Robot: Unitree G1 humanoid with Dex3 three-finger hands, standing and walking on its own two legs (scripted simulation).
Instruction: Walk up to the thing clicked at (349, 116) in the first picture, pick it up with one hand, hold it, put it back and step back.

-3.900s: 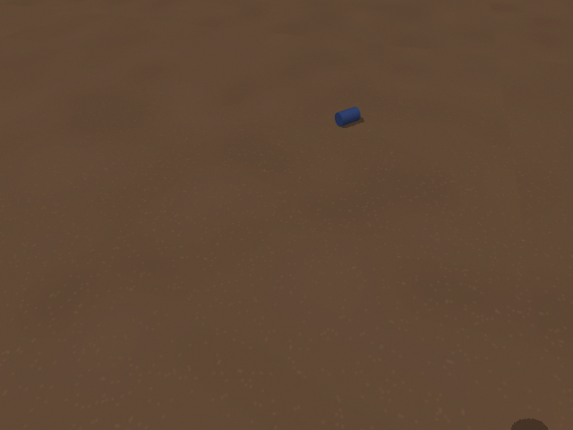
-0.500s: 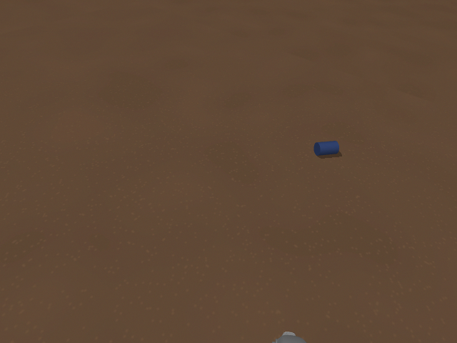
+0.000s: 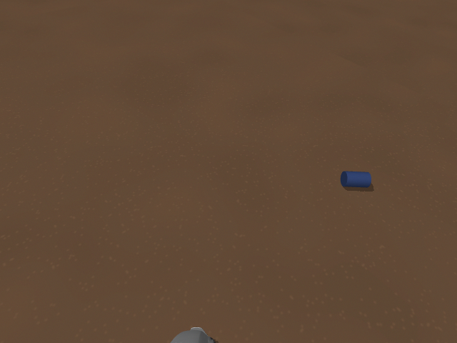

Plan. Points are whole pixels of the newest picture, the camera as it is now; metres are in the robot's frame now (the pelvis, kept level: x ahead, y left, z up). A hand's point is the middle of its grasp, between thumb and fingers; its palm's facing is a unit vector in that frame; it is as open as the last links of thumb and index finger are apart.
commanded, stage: walk up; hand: left
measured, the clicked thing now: (355, 179) +1.14 -0.62 -0.72
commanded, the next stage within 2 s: none
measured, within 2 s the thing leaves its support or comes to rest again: neither
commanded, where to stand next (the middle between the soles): +0.80 -0.84 m, yaw +6 degrees
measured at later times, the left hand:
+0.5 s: hand (199, 256) +0.32 +0.12 -0.13, palm faces -0.02 -0.92 -0.38, open 7.4 cm
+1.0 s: hand (260, 234) +0.41 -0.02 -0.17, palm faces -0.03 -0.96 -0.27, open 7.4 cm
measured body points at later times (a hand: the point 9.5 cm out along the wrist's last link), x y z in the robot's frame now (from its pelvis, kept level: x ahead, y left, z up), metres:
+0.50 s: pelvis +0.20 -0.18 -0.02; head +0.21 -0.18 +0.43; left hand +0.32 +0.16 -0.10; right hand +0.21 -0.55 -0.11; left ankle +0.14 +0.04 -0.69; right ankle +0.27 -0.33 -0.73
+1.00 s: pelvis +0.36 -0.30 -0.01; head +0.37 -0.25 +0.44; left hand +0.42 +0.03 -0.15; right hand +0.41 -0.65 -0.07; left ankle +0.41 -0.17 -0.73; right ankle +0.39 -0.46 -0.67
